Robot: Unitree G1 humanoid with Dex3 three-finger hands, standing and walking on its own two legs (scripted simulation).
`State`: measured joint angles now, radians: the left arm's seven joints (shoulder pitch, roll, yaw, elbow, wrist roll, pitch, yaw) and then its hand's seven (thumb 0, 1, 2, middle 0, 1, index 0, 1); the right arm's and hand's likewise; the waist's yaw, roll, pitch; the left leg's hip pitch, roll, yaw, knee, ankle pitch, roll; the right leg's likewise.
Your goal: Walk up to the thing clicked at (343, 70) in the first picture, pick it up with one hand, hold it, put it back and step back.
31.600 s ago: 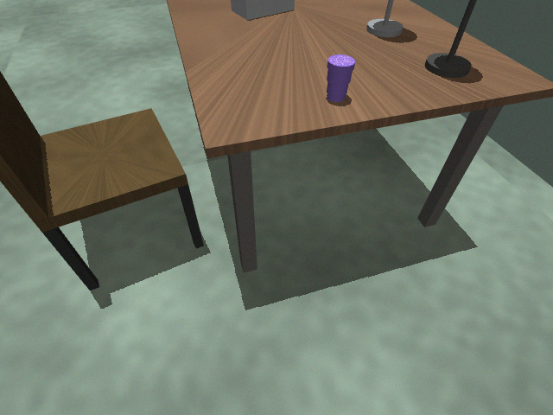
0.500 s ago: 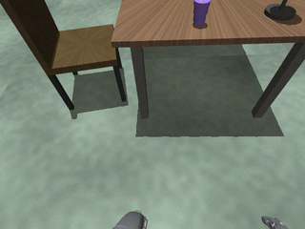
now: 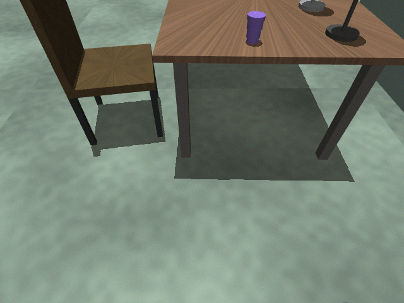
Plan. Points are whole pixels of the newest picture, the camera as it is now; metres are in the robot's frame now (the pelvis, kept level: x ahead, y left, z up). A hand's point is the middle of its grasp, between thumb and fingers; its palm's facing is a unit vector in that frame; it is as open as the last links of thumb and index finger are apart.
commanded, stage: step back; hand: right
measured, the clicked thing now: (254, 28) +1.15 -0.18 +0.04
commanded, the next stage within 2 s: stand in 0.80 s
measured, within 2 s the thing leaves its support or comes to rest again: neither
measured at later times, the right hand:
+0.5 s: hand out of the picture +0.11 -0.23 -0.14, palm faces -0.03 +0.94 -0.33, open 7.4 cm
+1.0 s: hand out of the picture +0.14 -0.23 -0.13, palm faces -0.03 +0.94 -0.35, open 7.4 cm
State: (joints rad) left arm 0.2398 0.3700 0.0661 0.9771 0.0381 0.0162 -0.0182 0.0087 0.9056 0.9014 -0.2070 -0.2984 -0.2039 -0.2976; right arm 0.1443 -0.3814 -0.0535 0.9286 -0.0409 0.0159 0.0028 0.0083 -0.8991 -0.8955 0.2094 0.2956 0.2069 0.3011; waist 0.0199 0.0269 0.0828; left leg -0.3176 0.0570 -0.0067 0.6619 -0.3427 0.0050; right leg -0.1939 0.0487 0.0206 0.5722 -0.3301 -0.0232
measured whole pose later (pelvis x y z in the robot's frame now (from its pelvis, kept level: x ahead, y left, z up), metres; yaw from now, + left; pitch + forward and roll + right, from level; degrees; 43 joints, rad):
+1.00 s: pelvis +0.02 +0.02 +0.02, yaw +1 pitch -3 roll +0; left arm 0.08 0.35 0.01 1.10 0.00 -0.01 0.00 0.01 0.91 0.90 -0.21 -0.30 -0.20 -0.30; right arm 0.05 -0.35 -0.01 1.08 0.00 -0.02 0.00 0.01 -0.90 -0.90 0.21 0.30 0.20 0.30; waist 0.01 -0.01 0.09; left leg -0.16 0.01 0.00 0.43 -0.22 0.00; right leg -0.08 -0.02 0.00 0.40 -0.27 0.02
